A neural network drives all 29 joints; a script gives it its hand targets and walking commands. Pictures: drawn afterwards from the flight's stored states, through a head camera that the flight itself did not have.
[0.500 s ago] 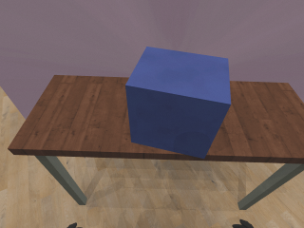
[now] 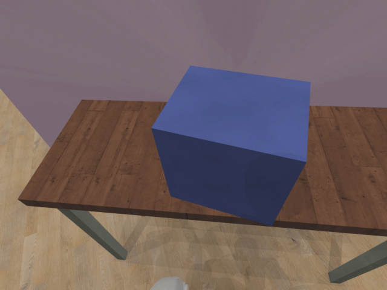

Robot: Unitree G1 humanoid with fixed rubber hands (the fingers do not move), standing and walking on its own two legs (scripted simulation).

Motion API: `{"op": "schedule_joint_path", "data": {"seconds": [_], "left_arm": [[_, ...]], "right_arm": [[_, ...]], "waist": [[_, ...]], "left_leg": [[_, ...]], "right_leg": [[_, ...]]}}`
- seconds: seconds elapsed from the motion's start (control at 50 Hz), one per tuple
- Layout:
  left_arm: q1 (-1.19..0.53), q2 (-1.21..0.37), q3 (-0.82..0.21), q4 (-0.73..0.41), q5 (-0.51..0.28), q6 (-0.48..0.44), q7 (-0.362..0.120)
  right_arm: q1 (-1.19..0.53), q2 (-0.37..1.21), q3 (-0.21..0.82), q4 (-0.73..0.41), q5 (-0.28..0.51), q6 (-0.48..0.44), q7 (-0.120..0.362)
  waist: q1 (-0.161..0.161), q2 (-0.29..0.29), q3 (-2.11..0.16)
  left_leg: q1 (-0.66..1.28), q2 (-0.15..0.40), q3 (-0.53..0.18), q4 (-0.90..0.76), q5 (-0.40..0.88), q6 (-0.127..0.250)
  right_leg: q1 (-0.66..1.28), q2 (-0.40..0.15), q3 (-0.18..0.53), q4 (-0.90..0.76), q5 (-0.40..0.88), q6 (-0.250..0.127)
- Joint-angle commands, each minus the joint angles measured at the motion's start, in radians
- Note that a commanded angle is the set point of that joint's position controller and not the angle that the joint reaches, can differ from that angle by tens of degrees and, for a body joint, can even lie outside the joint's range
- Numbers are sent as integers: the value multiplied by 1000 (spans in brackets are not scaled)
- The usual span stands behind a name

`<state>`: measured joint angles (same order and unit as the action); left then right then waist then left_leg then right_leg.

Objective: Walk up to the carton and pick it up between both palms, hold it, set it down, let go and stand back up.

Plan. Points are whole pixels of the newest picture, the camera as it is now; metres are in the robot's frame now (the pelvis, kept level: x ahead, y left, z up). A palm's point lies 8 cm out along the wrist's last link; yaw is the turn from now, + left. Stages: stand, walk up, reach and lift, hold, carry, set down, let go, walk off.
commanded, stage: walk up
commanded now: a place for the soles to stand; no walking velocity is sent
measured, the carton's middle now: (231, 146) +0.40 -0.05 +0.08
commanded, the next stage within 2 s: none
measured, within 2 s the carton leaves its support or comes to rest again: neither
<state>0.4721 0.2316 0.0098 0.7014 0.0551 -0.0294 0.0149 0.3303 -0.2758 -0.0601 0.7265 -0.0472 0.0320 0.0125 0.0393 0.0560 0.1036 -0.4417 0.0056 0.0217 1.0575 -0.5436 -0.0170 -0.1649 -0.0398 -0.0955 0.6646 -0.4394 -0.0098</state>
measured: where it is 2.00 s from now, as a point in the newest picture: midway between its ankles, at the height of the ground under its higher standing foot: outside the picture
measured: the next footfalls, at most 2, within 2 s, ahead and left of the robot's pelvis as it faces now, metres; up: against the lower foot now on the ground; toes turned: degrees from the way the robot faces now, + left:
left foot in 0.16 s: +0.20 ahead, +0.13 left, +0.00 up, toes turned +2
right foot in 0.50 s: +0.05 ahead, -0.09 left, +0.00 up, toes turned -9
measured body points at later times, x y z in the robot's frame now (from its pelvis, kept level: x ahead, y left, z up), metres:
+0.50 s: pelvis +0.01 +0.03 -0.03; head +0.06 +0.02 +0.42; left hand +0.17 +0.29 -0.14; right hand +0.15 -0.24 -0.13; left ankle +0.16 +0.13 -0.72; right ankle +0.01 -0.08 -0.72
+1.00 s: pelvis +0.00 +0.05 +0.00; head +0.00 +0.06 +0.45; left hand +0.16 +0.26 -0.12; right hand +0.01 -0.22 -0.12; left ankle +0.03 +0.18 -0.72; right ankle +0.01 -0.08 -0.72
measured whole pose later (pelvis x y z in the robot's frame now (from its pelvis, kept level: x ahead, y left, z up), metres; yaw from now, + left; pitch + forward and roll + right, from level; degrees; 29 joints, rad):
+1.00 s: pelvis +0.00 +0.05 +0.00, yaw -11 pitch -3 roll +1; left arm 0.27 0.25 0.02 0.68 0.00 0.03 -0.02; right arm 0.32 -0.22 0.00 0.78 -0.01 0.02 0.01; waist -0.01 -0.04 0.05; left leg -0.27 0.01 -0.01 0.68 -0.36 -0.03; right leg -0.34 0.01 0.05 0.70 -0.32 0.01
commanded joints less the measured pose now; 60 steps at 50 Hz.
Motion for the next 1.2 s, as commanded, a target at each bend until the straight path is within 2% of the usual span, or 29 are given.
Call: {"op": "schedule_joint_path", "data": {"seconds": [0.0, 0.06, 0.1, 0.12, 0.14, 0.16, 0.18, 0.2, 0.24, 0.38, 0.46, 0.48, 0.5, 0.52, 0.54, 0.58, 0.6, 0.68, 0.74, 0.76, 0.78, 0.8, 0.82, 0.84, 0.86, 0.88, 0.9, 0.96, 1.18], "left_arm": [[-12, 231, 66, -81, -18, -5, 24], [-92, 226, 58, -116, -38, 4, 18], [-69, 205, 43, -123, -61, 3, 10], [-19, 182, 33, -125, -70, -3, 4], [42, 146, 23, -136, -79, -2, 3], [118, 123, 18, -129, -96, 23, 16], [123, 143, 34, -90, -77, 63, 30], [87, 170, 48, -80, -61, 80, 31], [50, 192, 64, -87, -54, 74, 25], [5, 152, 74, -90, -49, 51, 13], [71, 179, 108, -65, -41, 31, -17], [49, 230, 123, -72, -30, 30, -20], [-37, 312, 137, -106, -38, 33, -11], [-171, 396, 152, -116, -45, 36, -2], [-296, 356, 141, -129, -40, 26, 3], [-317, 234, 105, -164, -21, 13, 8], [-301, 205, 92, -167, -23, 11, 13], [-246, 190, 81, -137, -30, 23, -5], [-228, 205, 83, -147, -10, 41, -7], [-209, 204, 75, -145, -17, 42, -9], [-154, 169, 63, -143, -32, 38, -12], [-116, 124, 48, -166, -57, 31, -21], [-177, 140, 60, -167, -51, 42, -15], [-152, 129, 58, -141, -39, 44, -14], [-141, 167, 63, -120, -44, 34, -15], [-177, 207, 71, -115, -57, 25, -21], [-208, 223, 75, -118, -66, 23, -27], [-207, 164, 71, -124, -52, 27, -27], [-184, 167, 70, -88, -50, 14, -27]], "right_arm": [[-139, -21, 0, -160, 27, -26, 14], [-69, -33, -1, -113, 21, -25, 7], [35, -100, -20, -67, 5, -35, -6], [56, -154, -33, -61, -1, -36, -13], [58, -201, -48, -70, -12, -33, -21], [-6, -213, -45, -96, 10, -23, -33], [-71, -218, -51, -100, 44, -8, -43], [-134, -185, -38, -113, 53, -2, -47], [-154, -164, -19, -121, 42, 4, -52], [-243, -145, -11, -105, 19, 7, -52], [-334, -150, 0, -120, 27, 11, -37], [-309, -108, 8, -130, 33, 11, -31], [-330, -74, 10, -153, 51, 14, -27], [-339, -145, -19, -141, 28, 33, -38], [-272, -150, -24, -107, 25, 43, -32], [-217, -143, -15, -65, 47, 26, -20], [-185, -136, -11, -45, 50, 15, -23], [-144, -98, 10, -58, 33, -11, -22], [-56, -105, 1, -40, 45, -35, -23], [-25, -123, -5, -41, 41, -46, -27], [-17, -165, -12, -45, 32, -56, -32], [-47, -244, -25, -60, 16, -63, -36], [-103, -284, -45, -48, 32, -51, -31], [-187, -233, -24, -58, 34, -45, -24], [-208, -155, 0, -74, 32, -45, -11], [-160, -116, 7, -93, 30, -47, -6], [-99, -110, 10, -98, 33, -53, -11], [-63, -165, -9, -66, 55, -56, -7], [-63, -130, -7, -111, 45, -57, -10]], "waist": [[3, -262, 41], [-50, -279, -11], [-90, -160, -98], [-100, -73, -162], [-109, 54, -255], [-95, 119, -323], [-93, 114, -312], [-83, 110, -247], [-90, 113, -199], [-57, 188, -154], [42, 83, -196], [50, -103, -171], [73, -281, -91], [48, -225, -9], [-27, -246, 34], [-45, -236, 30], [-45, -237, -1], [-13, -312, -61], [-51, -332, -147], [-68, -283, -170], [-51, -193, -217], [-19, -34, -247], [-8, 7, -151], [49, 59, -102], [49, 36, -94], [-4, 0, -114], [-38, -6, -117], [-16, 27, -70], [-40, -13, -12]], "left_leg": [[-119, 64, 2, -202, 187, 4], [164, 24, 57, -394, 418, 39], [453, -3, 58, -519, 706, 79], [558, 58, -6, -500, 859, 122], [617, 242, -189, -495, 1016, 215], [516, 438, -420, -600, 906, 357], [374, 476, -479, -652, 559, 409], [307, 438, -455, -690, 408, 386], [302, 355, -317, -673, 524, 318], [180, 350, -227, -641, 446, 298], [-69, 277, -93, -533, 122, 138], [-144, 200, -1, -360, -17, 64], [-201, 19, 88, -102, -73, -9], [-48, 38, -70, 87, -70, 4], [12, 63, -107, 143, -10, 19], [-127, 33, -81, 51, 47, 8], [-150, 22, -88, 47, 65, 1], [-37, 52, -56, -223, -21, -28], [110, 19, 16, -552, 127, -16], [210, 25, -18, -668, 292, 1], [306, 77, -161, -657, 360, 34], [322, 222, -416, -644, 352, 123], [93, 289, -478, -664, 220, 214], [-69, 268, -439, -656, 119, 191], [-70, 172, -267, -620, 160, 119], [26, 74, -146, -584, 212, 67], [104, 55, -125, -579, 239, 53], [47, 120, -220, -652, 115, 87], [122, 89, -135, -617, 142, 74]], "right_leg": [[60, -240, 246, -249, 815, -183], [-111, -142, 134, -107, 784, -106], [-235, -82, 112, 42, 681, -45], [-281, -48, 92, 126, 591, -13], [-308, 8, 46, 309, 362, 28], [-237, 79, 82, 470, -226, 43], [-188, 23, 142, 526, -322, 38], [-206, 10, 158, 532, -296, 36], [-251, 31, 178, 547, -262, 33], [-218, 12, 132, 294, -163, 51], [83, 34, 123, -44, 176, -23], [43, -49, 325, -197, 29, -69], [-184, -277, 783, -436, -412, -183], [-464, -380, 873, -518, -543, -311], [-532, -364, 804, -508, -503, -316], [-283, -203, 501, -371, -31, -204], [-211, -164, 428, -316, 145, -164], [-137, -121, 442, -267, 47, -171], [-57, -95, 357, -120, 183, -145], [-96, -96, 340, -45, 279, -116], [-160, -82, 310, 50, 342, -70], [-272, 1, 203, 137, 297, 2], [-175, 32, 156, 72, 98, 7], [-31, -14, 213, -12, 93, -23], [14, -40, 249, -132, 151, -37], [-38, -48, 293, -128, 220, -46], [-112, -47, 293, -112, 250, -53], [-90, 15, 238, -109, 154, -36], [-186, 3, 303, -212, 126, -37]]}}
